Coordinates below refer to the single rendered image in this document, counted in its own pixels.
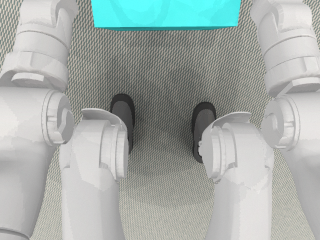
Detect right robot forearm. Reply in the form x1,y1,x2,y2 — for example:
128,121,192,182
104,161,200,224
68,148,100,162
250,0,320,98

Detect left robot forearm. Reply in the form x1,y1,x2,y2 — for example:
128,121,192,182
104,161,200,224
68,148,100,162
0,0,78,93

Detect right robot upper arm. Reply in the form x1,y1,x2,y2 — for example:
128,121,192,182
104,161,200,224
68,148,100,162
261,91,320,240

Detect left robot upper arm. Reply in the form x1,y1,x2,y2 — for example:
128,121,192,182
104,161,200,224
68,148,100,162
0,86,75,240

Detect right robot foot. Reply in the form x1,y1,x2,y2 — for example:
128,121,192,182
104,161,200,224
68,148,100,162
191,101,216,164

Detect right robot thigh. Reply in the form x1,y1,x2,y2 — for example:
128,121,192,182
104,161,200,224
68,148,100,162
204,122,273,240

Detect carton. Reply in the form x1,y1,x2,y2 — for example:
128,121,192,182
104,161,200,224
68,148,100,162
91,0,241,31

